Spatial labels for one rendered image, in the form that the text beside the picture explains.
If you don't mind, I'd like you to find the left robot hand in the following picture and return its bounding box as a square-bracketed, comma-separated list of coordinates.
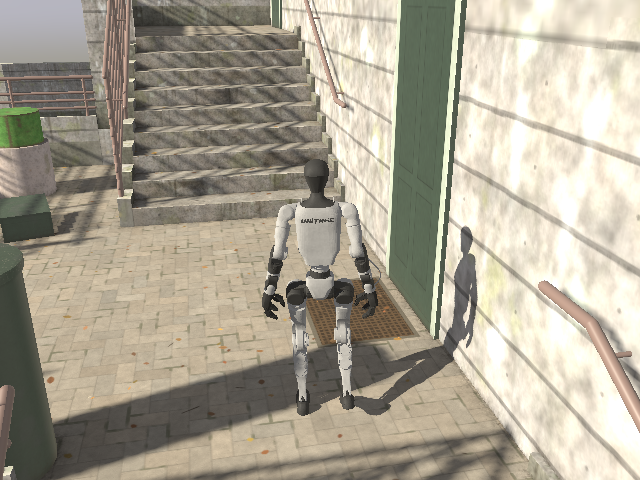
[262, 292, 285, 320]

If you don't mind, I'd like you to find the robot left foot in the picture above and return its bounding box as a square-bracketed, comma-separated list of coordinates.
[296, 389, 310, 416]

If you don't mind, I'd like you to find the robot left upper arm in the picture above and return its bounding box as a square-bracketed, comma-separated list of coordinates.
[272, 203, 297, 260]

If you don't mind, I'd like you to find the robot right upper arm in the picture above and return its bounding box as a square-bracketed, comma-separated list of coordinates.
[338, 202, 364, 258]

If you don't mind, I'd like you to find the left robot thigh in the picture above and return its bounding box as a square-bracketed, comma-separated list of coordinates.
[286, 279, 309, 351]

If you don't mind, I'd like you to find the left robot forearm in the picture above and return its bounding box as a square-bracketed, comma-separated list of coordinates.
[264, 245, 283, 295]

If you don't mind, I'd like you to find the right robot forearm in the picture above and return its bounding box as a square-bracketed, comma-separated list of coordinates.
[354, 243, 376, 294]

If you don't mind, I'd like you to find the right robot hand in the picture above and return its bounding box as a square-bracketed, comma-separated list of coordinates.
[354, 291, 378, 319]

